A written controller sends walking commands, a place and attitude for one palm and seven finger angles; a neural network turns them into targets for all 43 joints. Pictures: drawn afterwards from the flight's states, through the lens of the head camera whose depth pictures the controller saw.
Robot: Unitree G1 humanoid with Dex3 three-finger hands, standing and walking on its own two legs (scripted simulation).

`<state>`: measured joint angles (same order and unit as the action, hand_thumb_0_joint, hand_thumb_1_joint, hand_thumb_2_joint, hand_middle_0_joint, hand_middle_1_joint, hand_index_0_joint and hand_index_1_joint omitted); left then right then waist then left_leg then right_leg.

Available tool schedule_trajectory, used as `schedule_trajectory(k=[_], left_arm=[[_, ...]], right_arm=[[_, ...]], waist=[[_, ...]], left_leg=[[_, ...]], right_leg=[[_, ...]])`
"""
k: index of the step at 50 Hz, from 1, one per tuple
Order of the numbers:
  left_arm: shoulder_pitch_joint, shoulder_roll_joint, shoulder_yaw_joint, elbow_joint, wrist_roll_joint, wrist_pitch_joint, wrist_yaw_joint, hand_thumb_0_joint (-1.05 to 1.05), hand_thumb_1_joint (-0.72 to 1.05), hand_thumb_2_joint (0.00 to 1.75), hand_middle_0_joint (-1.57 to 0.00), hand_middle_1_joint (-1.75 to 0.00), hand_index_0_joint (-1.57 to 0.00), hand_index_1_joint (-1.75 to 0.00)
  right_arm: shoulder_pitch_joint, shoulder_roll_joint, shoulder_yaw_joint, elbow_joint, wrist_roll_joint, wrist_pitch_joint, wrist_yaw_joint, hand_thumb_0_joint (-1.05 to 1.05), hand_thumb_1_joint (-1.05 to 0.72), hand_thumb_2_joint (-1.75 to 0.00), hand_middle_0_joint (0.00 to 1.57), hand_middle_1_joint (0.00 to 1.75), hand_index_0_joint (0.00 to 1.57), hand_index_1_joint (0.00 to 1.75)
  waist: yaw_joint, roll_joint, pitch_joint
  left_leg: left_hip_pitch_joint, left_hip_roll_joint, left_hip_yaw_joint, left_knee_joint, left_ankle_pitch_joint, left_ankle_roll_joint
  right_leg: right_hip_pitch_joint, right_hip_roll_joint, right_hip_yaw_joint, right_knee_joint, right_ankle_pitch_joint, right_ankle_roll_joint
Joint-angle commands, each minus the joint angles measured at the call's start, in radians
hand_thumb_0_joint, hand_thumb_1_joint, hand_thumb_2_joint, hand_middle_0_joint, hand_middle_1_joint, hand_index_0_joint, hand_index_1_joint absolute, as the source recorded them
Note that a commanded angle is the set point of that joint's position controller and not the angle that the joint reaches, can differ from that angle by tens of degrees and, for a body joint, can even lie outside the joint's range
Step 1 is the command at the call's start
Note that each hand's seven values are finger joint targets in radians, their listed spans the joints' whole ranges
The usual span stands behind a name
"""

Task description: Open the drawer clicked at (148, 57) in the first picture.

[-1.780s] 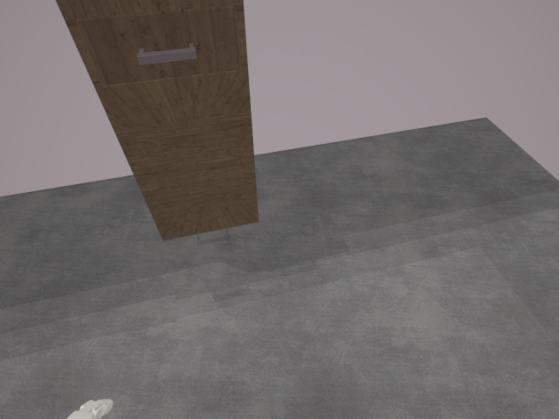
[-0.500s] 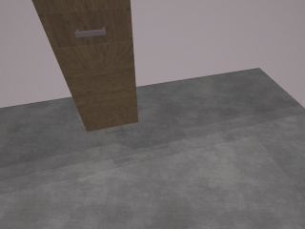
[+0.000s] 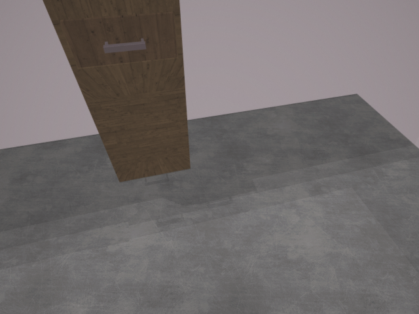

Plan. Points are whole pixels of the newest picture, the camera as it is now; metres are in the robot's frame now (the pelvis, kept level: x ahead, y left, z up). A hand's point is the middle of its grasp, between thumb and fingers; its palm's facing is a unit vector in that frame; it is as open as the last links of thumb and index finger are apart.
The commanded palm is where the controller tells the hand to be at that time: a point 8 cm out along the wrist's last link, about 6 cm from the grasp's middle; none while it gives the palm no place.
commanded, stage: look at it before walking up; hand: left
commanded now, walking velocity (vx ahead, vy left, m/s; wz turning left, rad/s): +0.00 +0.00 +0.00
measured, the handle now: (124, 44) +0.97 +0.38 +0.05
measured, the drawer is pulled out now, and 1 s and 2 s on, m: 0.00 0.00 0.00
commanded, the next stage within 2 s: walk to a spot facing it in 0.16 s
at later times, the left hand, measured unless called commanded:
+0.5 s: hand out of the picture +0.05 +0.21 -0.18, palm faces -0.06 -0.97 -0.24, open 7.4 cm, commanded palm none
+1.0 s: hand (160, 311) +0.17 +0.12 -0.18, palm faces -0.16 -0.98 -0.15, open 7.4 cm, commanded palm none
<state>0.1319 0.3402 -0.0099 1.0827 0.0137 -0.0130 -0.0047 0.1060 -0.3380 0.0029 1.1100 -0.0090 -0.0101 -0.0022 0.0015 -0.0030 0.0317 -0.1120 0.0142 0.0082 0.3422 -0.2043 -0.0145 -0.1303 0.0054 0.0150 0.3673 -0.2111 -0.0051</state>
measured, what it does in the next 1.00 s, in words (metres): walks ahead: right foot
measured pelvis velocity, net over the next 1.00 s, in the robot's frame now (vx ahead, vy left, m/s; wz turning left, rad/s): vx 0.18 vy -0.04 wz -0.21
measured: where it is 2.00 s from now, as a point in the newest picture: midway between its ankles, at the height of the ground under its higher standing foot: outside the picture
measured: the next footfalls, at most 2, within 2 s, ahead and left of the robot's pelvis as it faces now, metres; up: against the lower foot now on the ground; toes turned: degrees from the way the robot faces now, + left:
right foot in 0.68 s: +0.12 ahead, -0.13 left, +0.00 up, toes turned -14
left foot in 1.10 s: +0.38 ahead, +0.04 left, +0.00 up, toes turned -3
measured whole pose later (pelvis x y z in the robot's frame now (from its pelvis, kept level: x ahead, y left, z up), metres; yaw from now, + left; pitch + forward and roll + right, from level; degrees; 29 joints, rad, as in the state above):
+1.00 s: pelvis +0.18 -0.04 -0.01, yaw -12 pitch +0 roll -1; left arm 0.39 0.12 0.02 1.10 0.03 -0.07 0.01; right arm 0.16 -0.16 -0.05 1.02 -0.02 -0.02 0.02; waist 0.00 0.01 0.04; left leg -0.57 0.11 0.09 0.85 -0.20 -0.03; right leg -0.03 0.04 -0.04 0.36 -0.32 -0.04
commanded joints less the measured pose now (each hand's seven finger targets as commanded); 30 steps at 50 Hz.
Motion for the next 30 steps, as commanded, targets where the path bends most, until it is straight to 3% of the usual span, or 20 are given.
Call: schedule_trajectory(k=[1,13,15,16,19,22,24,25,26,27,28,29,30], left_arm=[[-0.035,0.210,0.043,-0.058,-0.002,-0.018,0.019,0.00,0.90,0.90,-0.20,-0.30,-0.20,-0.30],[-0.037,0.214,0.042,-0.060,-0.003,-0.020,0.018,0.00,0.90,0.90,-0.20,-0.30,-0.20,-0.30],[0.034,0.090,0.017,-0.027,-0.005,0.001,0.021,0.00,0.90,0.90,-0.20,-0.30,-0.20,-0.30],[0.058,0.086,0.019,-0.026,0.000,0.010,0.019,0.00,0.90,0.90,-0.20,-0.30,-0.20,-0.30],[0.087,0.099,0.038,-0.045,0.006,0.024,0.000,0.00,0.90,0.90,-0.20,-0.30,-0.20,-0.30],[0.123,0.081,0.054,-0.073,0.008,0.020,-0.010,0.00,0.90,0.90,-0.20,-0.30,-0.20,-0.30],[0.129,0.046,0.060,-0.095,0.008,0.009,-0.014,0.00,0.90,0.90,-0.20,-0.30,-0.20,-0.30],[0.125,0.017,0.060,-0.110,0.006,0.002,-0.017,0.00,0.90,0.90,-0.20,-0.30,-0.20,-0.30],[0.075,-0.004,0.059,-0.136,0.005,-0.006,-0.018,0.00,0.90,0.90,-0.20,-0.30,-0.20,-0.30],[0.018,-0.009,0.062,-0.159,0.006,-0.009,-0.019,0.00,0.90,0.90,-0.20,-0.30,-0.20,-0.30],[-0.011,-0.022,0.065,-0.172,0.006,-0.015,-0.022,0.00,0.90,0.90,-0.20,-0.30,-0.20,-0.30],[-0.001,-0.042,0.067,-0.171,0.006,-0.018,-0.027,0.00,0.90,0.90,-0.20,-0.30,-0.20,-0.30],[0.051,-0.059,0.070,-0.155,0.004,-0.018,-0.031,0.00,0.90,0.90,-0.20,-0.30,-0.20,-0.30]], right_arm=[[-0.040,-0.208,-0.036,-0.058,0.002,-0.026,-0.015,0.00,-0.90,-0.90,0.20,0.30,0.20,0.30],[-0.045,-0.208,-0.034,-0.058,0.002,-0.024,-0.014,0.00,-0.90,-0.90,0.20,0.30,0.20,0.30],[0.017,-0.082,-0.005,-0.029,-0.006,-0.008,-0.010,0.00,-0.90,-0.90,0.20,0.30,0.20,0.30],[0.048,-0.074,-0.007,-0.024,-0.009,-0.001,-0.008,0.00,-0.90,-0.90,0.20,0.30,0.20,0.30],[0.068,-0.089,-0.025,-0.040,-0.016,0.005,-0.005,0.00,-0.90,-0.90,0.20,0.30,0.20,0.30],[0.115,-0.093,-0.040,-0.058,-0.015,-0.004,-0.007,0.00,-0.90,-0.90,0.20,0.30,0.20,0.30],[0.170,-0.102,-0.053,-0.060,-0.013,-0.018,-0.011,0.00,-0.90,-0.90,0.20,0.30,0.20,0.30],[0.212,-0.120,-0.063,-0.057,-0.012,-0.025,-0.015,0.00,-0.90,-0.90,0.20,0.30,0.20,0.30],[0.262,-0.127,-0.073,-0.049,-0.009,-0.033,-0.018,0.00,-0.90,-0.90,0.20,0.30,0.20,0.30],[0.300,-0.113,-0.076,-0.041,-0.011,-0.042,-0.020,0.00,-0.90,-0.90,0.20,0.30,0.20,0.30],[0.317,-0.095,-0.073,-0.036,-0.015,-0.047,-0.023,0.00,-0.90,-0.90,0.20,0.30,0.20,0.30],[0.301,-0.084,-0.071,-0.036,-0.019,-0.049,-0.024,0.00,-0.90,-0.90,0.20,0.30,0.20,0.30],[0.255,-0.080,-0.071,-0.046,-0.022,-0.050,-0.026,0.00,-0.90,-0.90,0.20,0.30,0.20,0.30]], waist=[[0.000,0.001,-0.078],[0.001,-0.006,-0.071],[0.001,-0.001,-0.080],[0.002,-0.017,-0.070],[0.006,-0.027,0.057],[-0.001,-0.003,0.104],[-0.020,0.079,0.108],[-0.035,0.169,0.094],[-0.058,0.240,0.099],[-0.081,0.221,0.121],[-0.080,0.177,0.129],[-0.063,0.157,0.118],[-0.027,0.154,0.100]], left_leg=[[0.029,0.113,-0.087,-0.037,0.197,0.038],[0.031,0.111,-0.086,-0.044,0.185,0.036],[0.040,0.104,-0.050,-0.019,0.066,0.015],[0.025,0.098,-0.037,0.002,-0.041,0.014],[-0.077,0.092,-0.027,0.022,-0.289,0.026],[-0.099,0.117,-0.048,0.052,-0.367,0.053],[-0.030,0.184,-0.125,0.007,-0.375,0.094],[0.039,0.256,-0.202,-0.050,-0.345,0.132],[0.124,0.341,-0.276,-0.100,-0.255,0.185],[0.166,0.390,-0.287,-0.116,-0.101,0.225],[0.167,0.401,-0.249,-0.089,0.055,0.232],[0.144,0.391,-0.184,-0.060,0.145,0.214],[0.078,0.368,-0.109,-0.029,0.159,0.181]], right_leg=[[0.001,-0.121,0.095,-0.047,0.208,-0.023],[0.010,-0.126,0.097,-0.063,0.211,-0.024],[-0.008,-0.117,0.101,-0.059,0.074,-0.011],[-0.027,-0.106,0.118,-0.056,-0.057,-0.017],[-0.139,-0.085,0.174,-0.061,-0.318,-0.045],[-0.216,-0.057,0.189,0.014,-0.364,-0.069],[-0.310,-0.008,0.134,0.157,-0.300,-0.062],[-0.377,0.032,0.053,0.293,-0.229,-0.046],[-0.484,0.029,-0.019,0.424,-0.258,-0.027],[-0.561,-0.021,-0.026,0.510,-0.323,-0.016],[-0.567,-0.061,-0.023,0.522,-0.343,-0.013],[-0.519,-0.082,-0.034,0.488,-0.345,-0.015],[-0.411,-0.089,-0.050,0.412,-0.320,-0.018]])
